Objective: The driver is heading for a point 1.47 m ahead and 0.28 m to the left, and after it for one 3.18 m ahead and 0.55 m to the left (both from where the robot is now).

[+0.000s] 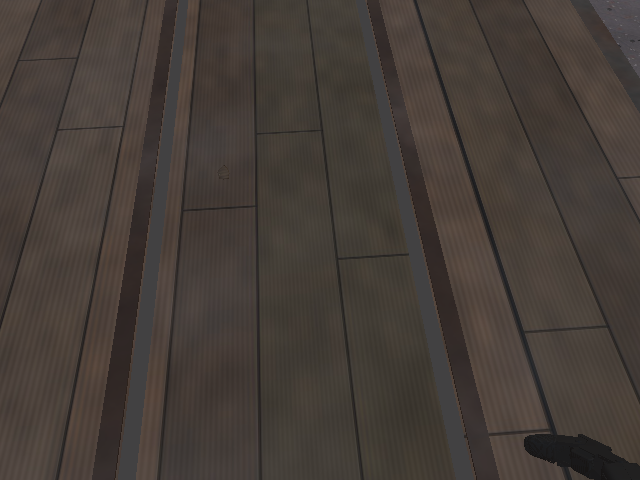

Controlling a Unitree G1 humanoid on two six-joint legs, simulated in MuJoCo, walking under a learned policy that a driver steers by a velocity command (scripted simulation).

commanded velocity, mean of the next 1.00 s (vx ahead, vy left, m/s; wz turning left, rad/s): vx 0.49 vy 0.00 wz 0.12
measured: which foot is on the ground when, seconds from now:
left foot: up 0.00-0.00, down 0.02-0.60, up 0.62-1.00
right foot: down 0.00-0.04, up 0.06-0.56, down 0.58-1.00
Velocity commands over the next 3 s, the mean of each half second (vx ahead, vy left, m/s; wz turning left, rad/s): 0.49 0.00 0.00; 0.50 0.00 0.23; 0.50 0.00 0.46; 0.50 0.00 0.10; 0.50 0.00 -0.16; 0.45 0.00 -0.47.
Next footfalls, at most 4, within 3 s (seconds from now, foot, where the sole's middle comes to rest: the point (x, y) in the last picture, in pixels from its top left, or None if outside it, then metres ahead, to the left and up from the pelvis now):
0.02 left None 0.20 0.11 -0.75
0.58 right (421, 453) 0.52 -0.13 -0.75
1.14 left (307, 320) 0.81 0.13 -0.75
1.64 right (351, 210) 1.16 0.05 -0.75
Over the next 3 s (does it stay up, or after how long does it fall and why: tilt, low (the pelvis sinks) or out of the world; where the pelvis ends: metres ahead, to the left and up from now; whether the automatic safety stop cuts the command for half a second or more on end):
stays up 1.65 0.33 0.03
